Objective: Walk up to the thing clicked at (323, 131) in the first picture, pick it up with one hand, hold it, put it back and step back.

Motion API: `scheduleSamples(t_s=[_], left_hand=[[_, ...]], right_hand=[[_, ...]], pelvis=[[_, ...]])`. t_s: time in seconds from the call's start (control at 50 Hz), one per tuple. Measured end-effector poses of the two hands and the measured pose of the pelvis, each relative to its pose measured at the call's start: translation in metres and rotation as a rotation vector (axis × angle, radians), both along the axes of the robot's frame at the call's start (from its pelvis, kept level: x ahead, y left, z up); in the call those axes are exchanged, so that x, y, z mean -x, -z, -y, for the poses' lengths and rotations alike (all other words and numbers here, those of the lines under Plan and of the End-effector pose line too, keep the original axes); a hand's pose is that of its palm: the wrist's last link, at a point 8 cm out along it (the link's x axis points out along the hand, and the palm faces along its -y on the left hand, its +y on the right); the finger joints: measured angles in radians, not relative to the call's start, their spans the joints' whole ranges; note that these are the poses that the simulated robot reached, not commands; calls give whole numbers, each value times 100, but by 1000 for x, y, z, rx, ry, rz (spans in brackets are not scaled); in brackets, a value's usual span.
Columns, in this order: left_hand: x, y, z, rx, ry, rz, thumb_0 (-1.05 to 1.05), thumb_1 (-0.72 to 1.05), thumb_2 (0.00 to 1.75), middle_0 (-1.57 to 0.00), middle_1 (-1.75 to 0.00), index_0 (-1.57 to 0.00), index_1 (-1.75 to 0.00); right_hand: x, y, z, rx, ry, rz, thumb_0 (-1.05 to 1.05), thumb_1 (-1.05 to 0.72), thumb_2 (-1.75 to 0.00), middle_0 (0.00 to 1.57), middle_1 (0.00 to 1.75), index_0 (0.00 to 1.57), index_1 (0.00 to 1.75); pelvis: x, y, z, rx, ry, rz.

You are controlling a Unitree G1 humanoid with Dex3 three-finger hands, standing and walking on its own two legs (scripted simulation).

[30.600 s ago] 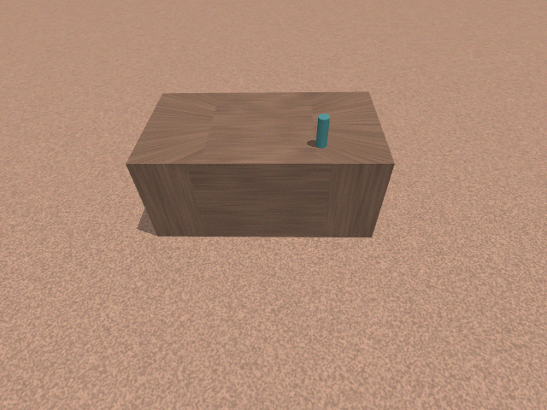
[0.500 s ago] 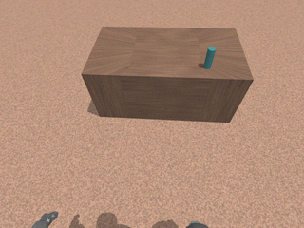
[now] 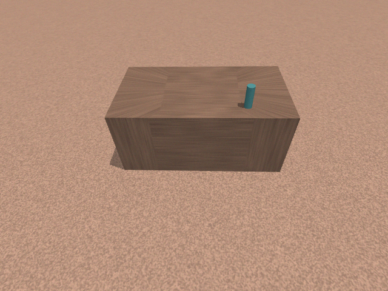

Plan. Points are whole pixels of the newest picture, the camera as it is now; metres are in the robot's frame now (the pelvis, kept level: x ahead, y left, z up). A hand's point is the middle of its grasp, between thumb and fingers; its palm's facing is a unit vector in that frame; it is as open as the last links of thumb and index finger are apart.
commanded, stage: step back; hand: right
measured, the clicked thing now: (249, 96) +1.13 -0.21 -0.25
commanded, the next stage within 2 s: stand in 0.68 s
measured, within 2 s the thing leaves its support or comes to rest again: neither
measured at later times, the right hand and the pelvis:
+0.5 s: hand out of the picture +0.12 -0.26 -0.15, palm faces -0.02 +0.93 -0.37, open 7.4 cm; pelvis +0.04 +0.00 +0.00, yaw +1 degrees
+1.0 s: hand out of the picture +0.16 -0.24 -0.14, palm faces -0.04 +0.94 -0.33, open 7.4 cm; pelvis +0.04 +0.00 +0.02, yaw +1 degrees
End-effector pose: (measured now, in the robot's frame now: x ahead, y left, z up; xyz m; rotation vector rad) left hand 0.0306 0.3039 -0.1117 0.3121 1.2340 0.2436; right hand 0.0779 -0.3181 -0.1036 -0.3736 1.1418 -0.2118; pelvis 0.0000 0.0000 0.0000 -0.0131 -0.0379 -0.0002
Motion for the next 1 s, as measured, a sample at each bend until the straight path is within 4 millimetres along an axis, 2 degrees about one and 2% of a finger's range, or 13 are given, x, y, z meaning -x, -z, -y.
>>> scheduleSamples(t_s=[0.08, 0.18, 0.24, 0.3, 0.44, 0.54, 0.66, 0.72, 0.82, 0.9, 1.0], left_hand=[[-8, 4, -15, -3, -4, 12, 1, 90, 90, -21, -30, -20, -30], [-31, 2, -23, -4, 22, 10, 1, 91, 90, -20, -30, -20, -30], [-46, -1, -23, -8, 40, 24, 1, 91, 90, -20, -30, -20, -30], [-58, -3, -18, -19, 48, 40, 1, 91, 90, -20, -30, -20, -30], [-76, -4, -1, -12, 33, 62, 0, 91, 90, -20, -30, -20, -30], [-99, 0, 3, 16, 12, 89, 1, 91, 90, -20, -30, -20, -30], [-121, 3, 4, 25, 13, 115, 1, 91, 90, -20, -30, -20, -30], [-124, 3, 5, 26, 8, 112, 0, 91, 90, -20, -30, -20, -30], [-117, -1, 9, 32, 16, 79, 0, 91, 90, -20, -30, -20, -30], [-108, -4, 11, 34, 20, 58, 0, 91, 90, -20, -30, -20, -30], [-93, -8, 12, 31, 20, 33, 0, 91, 90, -20, -30, -20, -30]], right_hand=[[6, 7, -15, -7, 1, -35, 0, -90, -90, 20, 30, 20, 30], [13, 5, -33, -36, 15, -34, 0, -90, -90, 20, 30, 20, 30], [14, 2, -33, -44, 23, -38, 0, -90, -90, 20, 30, 20, 30], [10, 6, -26, -47, 37, -50, 0, -90, -90, 20, 30, 20, 30], [-18, 11, -12, -36, 34, -54, 0, -90, -90, 20, 30, 20, 30], [-41, 8, -14, -25, 12, -44, 0, -90, -90, 20, 30, 20, 30], [-70, 2, -18, -16, -13, -15, 0, -90, -90, 20, 30, 20, 30], [-81, -1, -20, -15, -21, 3, 0, -90, -90, 20, 30, 20, 30], [-90, -6, -24, -29, -25, 35, 0, -90, -90, 20, 30, 20, 30], [-89, -7, -27, -45, -25, 36, 0, -90, -90, 20, 30, 20, 30], [-77, -5, -28, -65, -23, 11, 0, -90, -90, 20, 30, 20, 30]], pelvis=[[-2, 4, -10, -20, -15, 7], [-6, -1, -13, -16, 4, -1], [-9, -4, -9, -15, 11, -9], [-15, -2, -3, -12, 12, -11], [-35, 0, 3, 1, -8, -12], [-49, -1, 1, -11, -19, -14], [-54, -1, 3, -4, -28, -20], [-55, -2, 3, -5, -25, -16], [-53, -8, 2, -5, -17, -8], [-49, -12, 2, -6, -17, 0], [-42, -15, 3, -8, -17, 4]])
